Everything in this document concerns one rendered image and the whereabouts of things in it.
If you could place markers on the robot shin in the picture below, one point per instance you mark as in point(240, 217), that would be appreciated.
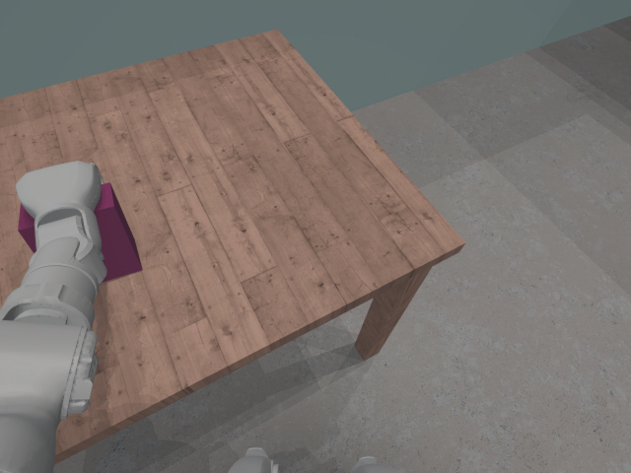
point(255, 452)
point(365, 460)

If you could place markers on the left robot upper arm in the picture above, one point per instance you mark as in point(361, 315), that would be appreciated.
point(47, 371)

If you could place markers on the right robot shin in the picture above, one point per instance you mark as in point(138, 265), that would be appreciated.
point(365, 460)

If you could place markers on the robot left hand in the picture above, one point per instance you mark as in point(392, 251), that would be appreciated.
point(74, 182)

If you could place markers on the left robot forearm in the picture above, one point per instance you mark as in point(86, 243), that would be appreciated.
point(65, 272)

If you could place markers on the table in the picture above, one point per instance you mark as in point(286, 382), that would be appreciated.
point(260, 206)

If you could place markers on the left robot shin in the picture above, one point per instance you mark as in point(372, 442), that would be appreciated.
point(255, 452)

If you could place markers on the sponge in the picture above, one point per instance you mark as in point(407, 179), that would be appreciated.
point(118, 244)

